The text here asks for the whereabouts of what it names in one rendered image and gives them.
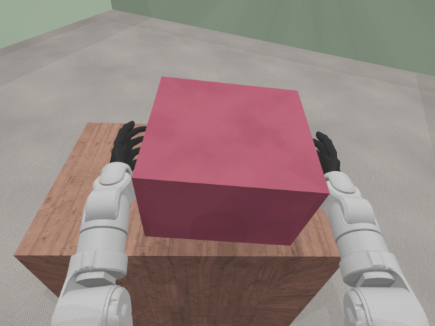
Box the right robot forearm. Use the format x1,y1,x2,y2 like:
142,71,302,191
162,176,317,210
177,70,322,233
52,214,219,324
320,171,430,326

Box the left robot hand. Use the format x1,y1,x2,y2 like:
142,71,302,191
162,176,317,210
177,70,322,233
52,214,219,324
110,121,147,171

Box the pedestal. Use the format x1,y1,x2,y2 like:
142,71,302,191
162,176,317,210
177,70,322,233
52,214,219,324
14,122,341,326

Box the left robot forearm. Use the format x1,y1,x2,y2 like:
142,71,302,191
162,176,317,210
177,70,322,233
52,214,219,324
50,162,136,326

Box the robot left upper arm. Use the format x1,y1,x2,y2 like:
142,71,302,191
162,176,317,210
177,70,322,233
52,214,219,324
52,285,133,326

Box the robot right upper arm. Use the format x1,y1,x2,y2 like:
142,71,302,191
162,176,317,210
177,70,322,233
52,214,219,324
343,287,427,326

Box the right robot hand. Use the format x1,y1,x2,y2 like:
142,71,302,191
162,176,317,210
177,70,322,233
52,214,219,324
313,131,340,174

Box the carton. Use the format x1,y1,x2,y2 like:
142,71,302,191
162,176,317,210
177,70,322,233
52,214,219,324
132,77,330,246

